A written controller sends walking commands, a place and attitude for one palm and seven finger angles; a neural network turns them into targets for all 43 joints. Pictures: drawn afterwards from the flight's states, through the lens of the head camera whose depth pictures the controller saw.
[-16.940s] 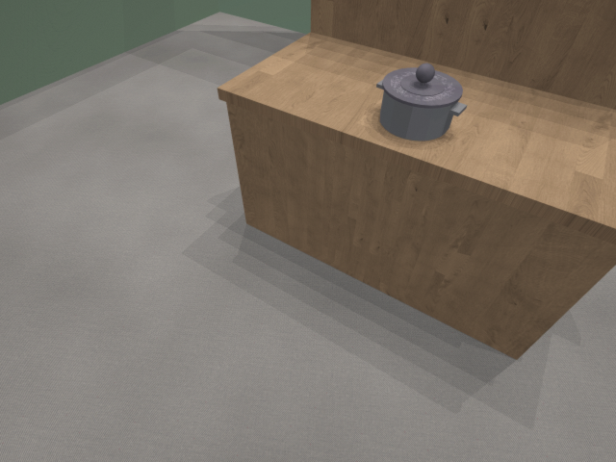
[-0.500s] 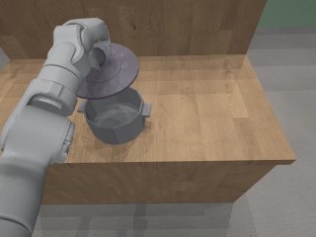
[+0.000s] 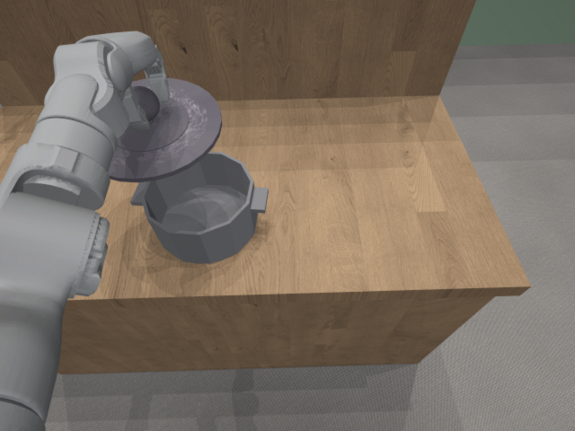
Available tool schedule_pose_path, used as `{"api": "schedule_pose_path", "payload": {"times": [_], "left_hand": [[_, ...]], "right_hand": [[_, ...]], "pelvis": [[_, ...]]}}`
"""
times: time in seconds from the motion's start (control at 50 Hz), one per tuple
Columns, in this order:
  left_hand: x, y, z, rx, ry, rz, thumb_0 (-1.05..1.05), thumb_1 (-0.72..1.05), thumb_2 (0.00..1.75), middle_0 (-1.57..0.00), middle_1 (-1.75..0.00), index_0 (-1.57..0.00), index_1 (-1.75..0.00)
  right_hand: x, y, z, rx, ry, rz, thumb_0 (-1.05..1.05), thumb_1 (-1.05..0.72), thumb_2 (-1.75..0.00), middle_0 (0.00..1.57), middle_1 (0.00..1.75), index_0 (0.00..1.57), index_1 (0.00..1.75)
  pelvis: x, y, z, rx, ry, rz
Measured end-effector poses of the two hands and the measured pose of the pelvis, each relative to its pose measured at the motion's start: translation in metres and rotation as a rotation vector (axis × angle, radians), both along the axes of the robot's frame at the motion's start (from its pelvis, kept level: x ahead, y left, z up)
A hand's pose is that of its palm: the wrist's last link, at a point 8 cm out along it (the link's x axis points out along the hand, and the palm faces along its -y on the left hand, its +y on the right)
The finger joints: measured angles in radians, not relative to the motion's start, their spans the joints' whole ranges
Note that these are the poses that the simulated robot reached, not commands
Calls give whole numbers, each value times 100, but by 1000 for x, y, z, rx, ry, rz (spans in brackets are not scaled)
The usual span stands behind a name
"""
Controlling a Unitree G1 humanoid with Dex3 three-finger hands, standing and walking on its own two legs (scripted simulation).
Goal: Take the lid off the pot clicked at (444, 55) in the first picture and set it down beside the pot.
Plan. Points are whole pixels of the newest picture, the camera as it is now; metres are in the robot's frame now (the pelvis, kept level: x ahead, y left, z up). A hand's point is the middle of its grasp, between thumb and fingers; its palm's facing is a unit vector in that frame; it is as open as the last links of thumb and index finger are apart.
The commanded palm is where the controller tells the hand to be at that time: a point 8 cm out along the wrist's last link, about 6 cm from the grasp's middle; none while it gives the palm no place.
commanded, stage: move the lid sideways beside the pot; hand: left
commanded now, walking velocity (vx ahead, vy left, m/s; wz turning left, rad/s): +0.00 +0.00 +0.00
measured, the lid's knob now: (141, 104) +0.53 +0.16 +0.18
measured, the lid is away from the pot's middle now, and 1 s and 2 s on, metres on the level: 0.04 0.16 0.23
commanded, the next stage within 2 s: none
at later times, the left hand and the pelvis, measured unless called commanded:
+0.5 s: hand (84, 107) +0.50 +0.22 +0.20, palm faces -0.33 -0.05 -0.94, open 7.7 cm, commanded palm +0.51 +0.23 +0.27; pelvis +0.00 +0.01 +0.00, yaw +0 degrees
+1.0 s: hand (30, 118) +0.48 +0.28 +0.20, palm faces -0.35 -0.05 -0.94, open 7.7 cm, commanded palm +0.51 +0.29 +0.27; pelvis -0.01 +0.01 +0.00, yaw +0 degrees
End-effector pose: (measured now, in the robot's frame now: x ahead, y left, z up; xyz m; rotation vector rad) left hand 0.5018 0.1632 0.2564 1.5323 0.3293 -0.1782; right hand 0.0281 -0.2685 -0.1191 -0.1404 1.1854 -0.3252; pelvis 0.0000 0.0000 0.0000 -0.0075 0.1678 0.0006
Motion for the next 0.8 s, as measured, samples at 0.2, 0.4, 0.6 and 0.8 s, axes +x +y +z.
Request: {"api": "schedule_pose_path", "payload": {"times": [0.2, 0.4, 0.6, 0.8], "left_hand": [[-1, 25, -5, -3, 16, 11, -2, 28, 54, -73, -100, -66, -97], [-3, 48, -2, -1, 20, 41, -2, 28, 54, -73, -100, -66, -97], [-8, 71, 0, 2, 24, 59, -2, 28, 54, -73, -100, -66, -97], [-14, 93, 2, 14, 26, 71, -2, 28, 54, -73, -100, -66, -97]], "right_hand": [[2, -3, 4, -25, 10, -1, 1, -90, -90, 20, 30, 20, 30], [7, 2, 4, -20, 14, 6, 0, -90, -90, 20, 30, 20, 30], [4, 7, 3, -17, 30, 3, 0, -90, -90, 20, 30, 20, 30], [-4, 7, 5, -31, 57, -5, 0, -90, -90, 20, 30, 20, 30]], "pelvis": [[0, 2, 0, -5, 2, 5], [0, 6, -1, -9, 6, 7], [-1, 9, -1, -13, 7, 8], [-3, 12, -1, -17, 7, 11]]}}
